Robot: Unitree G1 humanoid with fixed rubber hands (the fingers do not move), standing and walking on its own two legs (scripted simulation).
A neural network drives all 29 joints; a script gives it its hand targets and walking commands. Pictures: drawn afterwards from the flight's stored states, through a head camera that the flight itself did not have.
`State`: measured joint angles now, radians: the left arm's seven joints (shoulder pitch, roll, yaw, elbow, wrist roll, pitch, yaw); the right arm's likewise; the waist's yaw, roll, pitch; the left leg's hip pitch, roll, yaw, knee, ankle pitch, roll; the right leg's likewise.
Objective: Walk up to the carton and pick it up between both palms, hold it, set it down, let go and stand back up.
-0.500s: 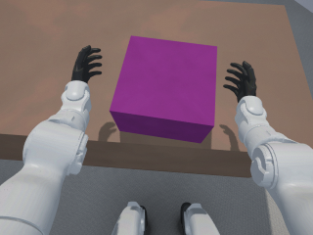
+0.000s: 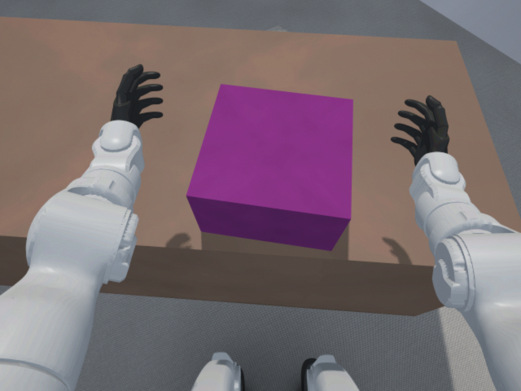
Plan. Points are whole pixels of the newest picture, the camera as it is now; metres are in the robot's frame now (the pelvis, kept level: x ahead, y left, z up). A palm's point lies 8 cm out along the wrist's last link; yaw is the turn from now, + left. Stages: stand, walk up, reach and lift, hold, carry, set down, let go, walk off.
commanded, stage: set down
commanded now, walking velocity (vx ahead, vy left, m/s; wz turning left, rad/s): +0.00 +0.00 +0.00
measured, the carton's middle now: (275, 166) +0.52 +0.00 -0.07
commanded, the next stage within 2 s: none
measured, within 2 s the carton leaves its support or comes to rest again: neither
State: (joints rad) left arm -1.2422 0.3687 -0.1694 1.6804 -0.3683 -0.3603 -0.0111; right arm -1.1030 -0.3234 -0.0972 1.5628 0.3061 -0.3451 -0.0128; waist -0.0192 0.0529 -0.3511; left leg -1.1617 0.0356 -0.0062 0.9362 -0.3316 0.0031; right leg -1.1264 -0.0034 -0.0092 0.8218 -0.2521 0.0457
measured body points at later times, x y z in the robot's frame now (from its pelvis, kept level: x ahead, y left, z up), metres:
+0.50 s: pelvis -0.01 -0.01 +0.00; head +0.06 +0.01 +0.45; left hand +0.45 +0.24 +0.09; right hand +0.44 -0.25 +0.08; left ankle +0.04 +0.10 -0.67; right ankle +0.06 -0.15 -0.67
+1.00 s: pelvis -0.02 -0.02 +0.01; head +0.04 +0.00 +0.46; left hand +0.38 +0.25 +0.04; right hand +0.37 -0.27 +0.03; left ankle +0.04 +0.10 -0.67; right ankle +0.06 -0.15 -0.67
